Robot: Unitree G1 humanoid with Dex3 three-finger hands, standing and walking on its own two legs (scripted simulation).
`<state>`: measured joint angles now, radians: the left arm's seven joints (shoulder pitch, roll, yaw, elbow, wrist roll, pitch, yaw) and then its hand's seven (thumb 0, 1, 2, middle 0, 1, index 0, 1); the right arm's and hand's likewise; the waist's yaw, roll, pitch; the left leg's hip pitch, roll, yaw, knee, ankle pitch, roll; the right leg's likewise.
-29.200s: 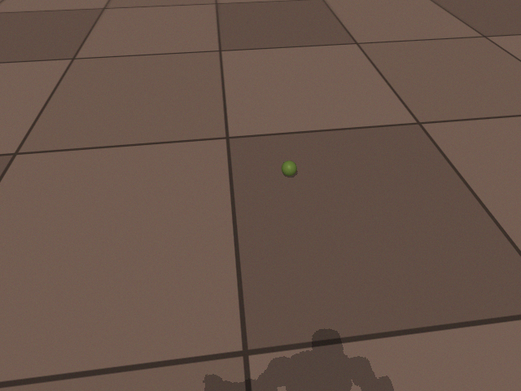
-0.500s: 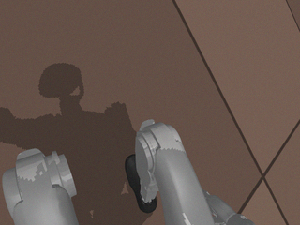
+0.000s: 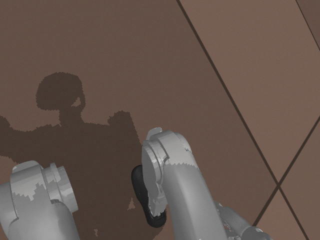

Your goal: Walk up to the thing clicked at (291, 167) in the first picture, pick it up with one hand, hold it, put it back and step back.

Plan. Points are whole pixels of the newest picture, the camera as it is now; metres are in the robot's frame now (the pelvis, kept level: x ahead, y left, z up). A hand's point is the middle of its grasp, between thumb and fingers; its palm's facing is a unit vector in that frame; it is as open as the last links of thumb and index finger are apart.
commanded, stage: close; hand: left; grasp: from above
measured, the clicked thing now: out of the picture +0.42 +0.40 -0.25
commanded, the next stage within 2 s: settle in 0.42 s
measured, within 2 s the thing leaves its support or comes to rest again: leaves its support in 0.84 s
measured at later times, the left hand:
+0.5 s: hand out of the picture +0.41 +0.39 -0.22, palm faces -0.43 -0.17 -0.89, open 10.5 cm
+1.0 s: hand out of the picture +0.42 +0.41 -0.19, palm faces -0.38 -0.15 -0.91, open 10.4 cm
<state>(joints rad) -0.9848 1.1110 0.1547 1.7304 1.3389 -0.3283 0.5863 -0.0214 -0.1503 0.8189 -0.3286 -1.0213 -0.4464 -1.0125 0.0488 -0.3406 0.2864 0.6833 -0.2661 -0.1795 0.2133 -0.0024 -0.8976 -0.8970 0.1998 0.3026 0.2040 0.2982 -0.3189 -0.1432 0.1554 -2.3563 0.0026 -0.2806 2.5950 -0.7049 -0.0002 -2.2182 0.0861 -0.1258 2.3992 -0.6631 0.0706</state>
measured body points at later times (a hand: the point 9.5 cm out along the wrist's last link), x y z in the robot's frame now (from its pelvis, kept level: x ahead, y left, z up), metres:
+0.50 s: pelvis +0.00 +0.00 +0.00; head +0.26 +0.15 +0.34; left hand +0.43 +0.40 -0.17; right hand +0.09 -0.26 -0.05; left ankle +0.07 +0.12 -0.26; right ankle +0.12 -0.14 -0.26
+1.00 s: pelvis +0.01 +0.00 +0.01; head +0.25 +0.14 +0.36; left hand +0.43 +0.41 -0.14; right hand +0.11 -0.26 -0.06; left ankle +0.07 +0.12 -0.26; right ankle +0.12 -0.14 -0.26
